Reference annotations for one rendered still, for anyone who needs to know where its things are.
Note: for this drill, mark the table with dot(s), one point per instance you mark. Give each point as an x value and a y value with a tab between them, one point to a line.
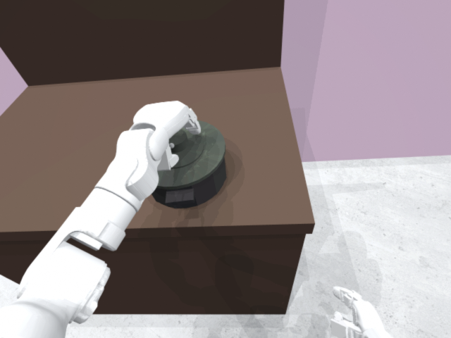
90	66

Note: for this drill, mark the right robot hand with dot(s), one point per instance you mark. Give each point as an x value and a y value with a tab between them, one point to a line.
364	315

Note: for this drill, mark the robot left forearm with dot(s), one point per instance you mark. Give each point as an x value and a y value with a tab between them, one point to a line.
103	217

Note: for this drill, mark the lid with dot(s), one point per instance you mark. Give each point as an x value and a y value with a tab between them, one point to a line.
201	158

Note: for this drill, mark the left robot hand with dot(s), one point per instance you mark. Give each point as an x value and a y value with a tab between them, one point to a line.
172	116

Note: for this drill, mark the knob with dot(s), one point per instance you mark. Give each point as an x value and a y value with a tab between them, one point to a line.
180	141

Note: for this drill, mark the left robot upper arm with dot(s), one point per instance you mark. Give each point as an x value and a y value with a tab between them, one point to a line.
66	289

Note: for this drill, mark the pot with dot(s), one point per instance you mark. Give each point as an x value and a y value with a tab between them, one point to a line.
193	195

